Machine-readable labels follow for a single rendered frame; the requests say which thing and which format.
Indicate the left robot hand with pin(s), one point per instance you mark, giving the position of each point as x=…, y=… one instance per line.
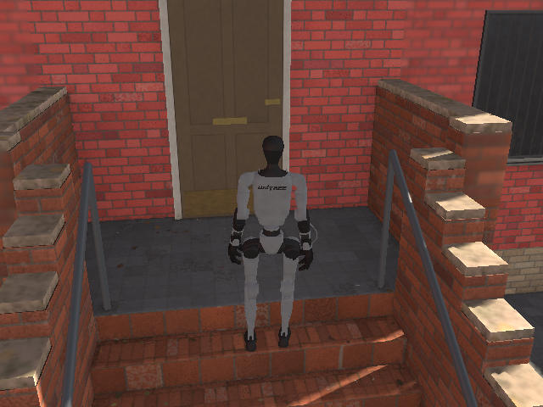
x=232, y=251

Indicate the robot right upper arm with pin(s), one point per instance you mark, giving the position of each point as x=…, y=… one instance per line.
x=299, y=181

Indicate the right robot forearm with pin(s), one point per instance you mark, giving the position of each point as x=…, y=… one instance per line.
x=305, y=233

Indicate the left robot forearm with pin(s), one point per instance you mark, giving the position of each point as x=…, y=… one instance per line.
x=237, y=230

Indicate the right robot hand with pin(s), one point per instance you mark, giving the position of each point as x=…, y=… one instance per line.
x=307, y=259

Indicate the left robot shin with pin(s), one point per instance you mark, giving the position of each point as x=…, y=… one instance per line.
x=250, y=311

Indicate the robot left upper arm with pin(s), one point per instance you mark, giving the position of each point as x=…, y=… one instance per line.
x=245, y=180

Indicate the robot left thigh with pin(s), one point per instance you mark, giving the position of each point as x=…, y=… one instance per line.
x=251, y=251

